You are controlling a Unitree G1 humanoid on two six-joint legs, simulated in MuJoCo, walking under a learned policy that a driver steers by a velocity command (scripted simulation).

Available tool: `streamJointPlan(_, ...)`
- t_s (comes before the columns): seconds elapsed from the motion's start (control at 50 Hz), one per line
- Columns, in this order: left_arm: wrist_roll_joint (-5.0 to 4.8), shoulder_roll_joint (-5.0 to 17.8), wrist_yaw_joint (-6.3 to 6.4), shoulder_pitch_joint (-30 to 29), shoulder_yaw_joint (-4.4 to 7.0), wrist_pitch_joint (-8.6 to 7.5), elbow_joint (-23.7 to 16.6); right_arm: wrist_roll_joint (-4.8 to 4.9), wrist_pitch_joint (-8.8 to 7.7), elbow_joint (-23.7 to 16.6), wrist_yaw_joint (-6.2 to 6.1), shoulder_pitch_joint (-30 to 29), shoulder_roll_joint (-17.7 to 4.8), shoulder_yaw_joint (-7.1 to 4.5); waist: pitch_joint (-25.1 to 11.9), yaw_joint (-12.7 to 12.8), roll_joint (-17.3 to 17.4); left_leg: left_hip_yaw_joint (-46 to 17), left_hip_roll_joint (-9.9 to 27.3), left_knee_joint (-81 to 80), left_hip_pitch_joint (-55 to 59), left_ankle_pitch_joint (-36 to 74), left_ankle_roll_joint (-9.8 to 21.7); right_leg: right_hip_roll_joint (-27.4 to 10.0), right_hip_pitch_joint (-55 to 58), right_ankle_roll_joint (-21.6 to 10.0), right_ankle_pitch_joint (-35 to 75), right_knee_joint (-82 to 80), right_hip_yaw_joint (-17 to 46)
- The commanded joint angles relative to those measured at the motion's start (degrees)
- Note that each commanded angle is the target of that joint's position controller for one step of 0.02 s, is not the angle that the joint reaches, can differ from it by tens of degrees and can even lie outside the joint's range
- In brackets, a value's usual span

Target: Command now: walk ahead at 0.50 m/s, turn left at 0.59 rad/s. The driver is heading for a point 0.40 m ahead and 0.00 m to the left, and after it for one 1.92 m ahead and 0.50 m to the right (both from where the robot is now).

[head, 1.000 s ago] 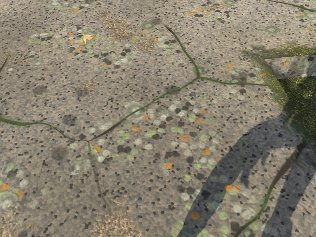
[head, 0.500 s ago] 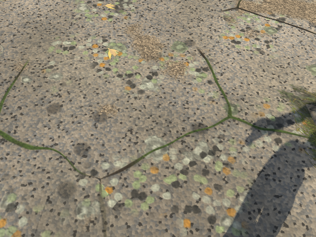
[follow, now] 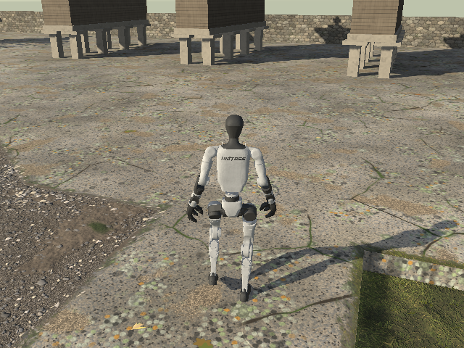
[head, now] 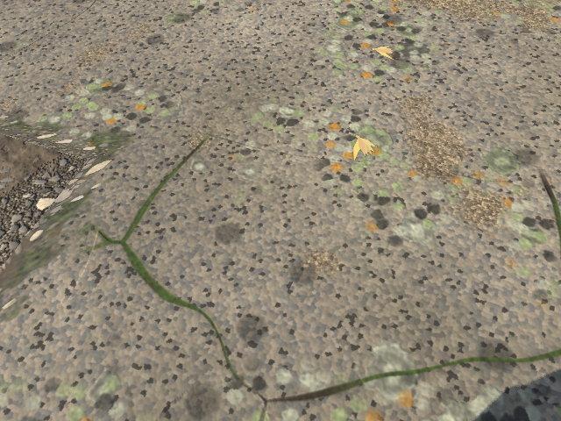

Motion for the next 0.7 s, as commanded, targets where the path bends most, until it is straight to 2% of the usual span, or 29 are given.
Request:
streamJointPlan(0.02,-0.05,5.5,-0.1,0.3,1.03,-1.03,-2.6,0.1,-0.21,-4.6,0.94,-2.5,-0.2,0.61,0.5,-0.9,-7.9,0.0,2.0,-4.6,-5.4,6.3,-0.8,-15.2,2.5,-6.1,17.1,-9.2,7.1)
streamJointPlan(0.06,-0.05,5.9,-0.14,0.9,1.12,-0.93,-2.1,0.24,-0.48,-5.9,1.41,-6.2,0.6,1.24,1.3,-0.2,-7.9,2.0,1.8,-11.8,-3.3,10.6,-0.6,-14.2,2.4,-5.2,18.2,-9.1,3.4)
streamJointPlan(0.1,-0.11,6.9,0.08,2.4,1.35,-0.78,-1.6,0.16,-0.66,-7.5,1.89,-10.4,1.0,1.75,2.2,1.0,-8.0,4.4,1.6,-18.1,-1.2,12.1,0.2,-14.8,3.4,-4.8,19.1,-9.0,1.2)
streamJointPlan(0.18,0.02,8.3,0.41,6.9,1.46,0.34,0.9,-0.53,-0.89,-9.0,1.63,-13.8,0.6,2.02,3.2,2.0,-8.0,7.2,-0.9,-26.4,2.7,5.0,2.9,-16.7,9.1,-4.5,27.7,-5.9,-0.5)
streamJointPlan(0.22,0.09,9.7,0.56,7.7,1.51,1.16,1.9,-0.97,-1.24,-8.1,0.85,-10.6,-0.2,1.63,0.7,0.1,-9.3,8.8,-4.4,-29.1,9.4,-0.6,5.1,-17.2,11.7,-4.2,45.2,1.9,-2.0)
streamJointPlan(0.24,0.03,10.1,0.58,7.8,1.4,1.62,2.2,-1.21,-1.74,-6.2,0.42,-4.8,-1.0,1.12,-2.7,-2.5,-9.1,8.9,-6.4,-31.9,16.5,-0.8,6.4,-16.8,11.6,-3.8,49.9,9.8,-3.1)
streamJointPlan(0.26,-0.32,9.5,0.61,7.2,0.98,1.95,1.9,-1.78,-2.43,-2.9,-0.2,4.5,-2.3,0.35,-8.0,-6.7,-7.0,7.6,-6.7,-35.7,29.9,2.6,7.8,-15.1,6.0,-2.7,44.8,21.1,-4.8)
streamJointPlan(0.28,-1.34,5.7,0.2,7.6,-0.22,1.74,-0.8,-2.85,-2.74,-1.4,-1.18,12.5,-7.4,-0.98,-16.2,-9.2,0.3,-9.4,7.0,-36.5,48.6,-3.8,11.7,-12.2,-10.4,-0.8,22.9,38.9,-5.3)
streamJointPlan(0.3,-1.35,3.2,-0.63,10.1,-0.53,1.74,-3.0,-1.09,-2.4,-1.3,-1.82,13.5,-12.4,-2.05,-21.2,-6.3,9.6,-35.9,21.9,-42.2,57.8,3.6,18.0,-2.3,-27.5,1.4,-21.7,56.2,-1.1)
streamJointPlan(0.32,-0.89,7.8,-0.11,3.0,0.86,2.19,-3.1,0.53,-2.11,-1.5,-2.46,12.2,-10.8,-1.81,-16.5,-7.9,-0.2,-30.1,20.5,-42.8,52.9,16.8,16.6,-3.7,-31.2,1.0,-17.1,59.5,7.4)
streamJointPlan(0.34,-1.86,5.7,-0.15,1.2,0.28,1.79,-3.5,0.82,-2.65,-0.8,-2.86,8.2,-7.7,-0.86,-9.2,-5.5,-0.6,-18.8,18.3,-42.5,44.7,32.3,14.9,-5.1,-30.2,0.7,-12.8,57.0,9.2)
streamJointPlan(0.36,-1.88,4.5,-0.13,2.3,-0.01,1.83,-2.2,0.83,-3.24,-0.5,-2.84,5.6,-4.3,0.17,-5.7,-3.1,-2.2,-11.8,15.5,-43.4,38.4,40.0,12.0,-6.1,-27.2,0.5,-11.4,52.3,10.1)
streamJointPlan(0.38,-0.97,4.1,-0.08,4.2,0.11,2.64,-0.9,1.17,-3.73,-0.3,-2.89,3.2,-2.0,0.94,-3.4,-0.8,-1.5,-7.1,13.3,-44.6,33.5,42.2,9.5,-6.4,-24.1,0.9,-10.7,49.1,10.5)
streamJointPlan(0.4,-0.26,3.6,-0.17,7.2,0.14,3.68,0.5,1.32,-4.03,-0.4,-2.95,1.3,-0.5,1.55,-3.3,1.0,0.0,-3.4,12.1,-46.1,29.5,43.0,7.8,-6.0,-20.1,1.5,-9.7,47.3,10.5)
streamJointPlan(0.42,0.03,3.3,-0.35,8.2,0.38,4.42,1.2,1.25,-4.48,-0.2,-2.97,1.4,-0.3,1.78,-3.7,1.5,0.5,-1.4,11.5,-46.8,27.6,46.1,7.3,-4.8,-17.7,1.7,-8.2,46.8,10.2)
streamJointPlan(0.44,0.03,2.9,-0.58,8.9,0.55,4.89,1.4,1.35,-4.84,0.2,-3.05,1.7,-1.0,1.69,-3.9,2.2,0.9,0.5,11.1,-47.3,27.1,48.5,7.2,-3.9,-17.4,1.9,-6.6,46.3,9.8)
streamJointPlan(0.5,0.26,2.4,-0.89,5.4,0.85,5.62,0.4,1.37,-5.04,0.7,-3.64,1.6,-2.0,1.63,-2.4,2.3,2.0,5.6,10.2,-48.1,26.6,48.3,6.9,-3.5,-20.3,2.4,-0.9,43.1,8.5)
streamJointPlan(0.56,0.52,1.6,-1.26,-0.5,0.44,5.71,-1.9,1.56,-4.38,1.2,-4.44,2.1,-1.5,1.92,-0.9,0.8,2.9,9.4,9.2,-47.6,27.6,44.7,6.4,-3.9,-21.6,2.5,4.3,33.9,6.6)
streamJointPlan(0.6,0.67,0.9,-1.54,-3.4,0.03,5.78,-3.1,1.56,-3.94,2.0,-4.83,3.9,-2.1,1.74,-1.1,-0.7,2.8,10.4,10.0,-46.2,29.8,44.3,6.9,-3.6,-20.8,2.0,5.8,28.4,5.2)
streamJointPlan(0.66,1.01,1.4,-1.78,-4.8,0.06,5.81,-4.6,1.39,-3.04,2.9,-5.12,5.7,-3.2,1.17,-1.4,-1.6,2.5,10.5,11.9,-42.2,33.6,44.9,7.3,-2.4,-19.9,0.4,2.9,23.5,3.7)
streamJointPlan(0.7,1.15,2.2,-1.81,-4.3,0.4,5.76,-5.3,1.37,-2.31,2.9,-5.3,5.3,-4.2,0.62,-1.3,-1.4,2.5,10.1,13.1,-37.9,34.7,46.6,7.1,-1.5,-18.7,-1.2,-2.0,21.1,3.1)
Next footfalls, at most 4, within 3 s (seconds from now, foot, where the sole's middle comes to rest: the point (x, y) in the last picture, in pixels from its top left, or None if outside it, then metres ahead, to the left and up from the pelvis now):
0.26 left None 0.28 0.13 -0.78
0.76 right None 0.43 -0.02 -0.78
1.26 left None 0.43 0.18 -0.78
1.68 right None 0.31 -0.01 -0.78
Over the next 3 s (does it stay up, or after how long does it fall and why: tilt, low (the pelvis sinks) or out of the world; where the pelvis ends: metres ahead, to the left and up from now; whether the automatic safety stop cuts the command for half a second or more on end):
stays up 0.35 0.11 -0.01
